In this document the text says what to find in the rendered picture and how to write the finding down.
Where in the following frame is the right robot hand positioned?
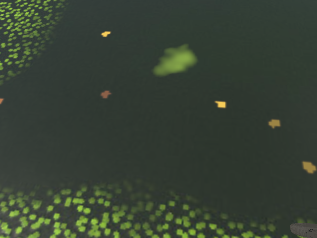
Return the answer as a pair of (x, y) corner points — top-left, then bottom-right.
(289, 223), (317, 238)

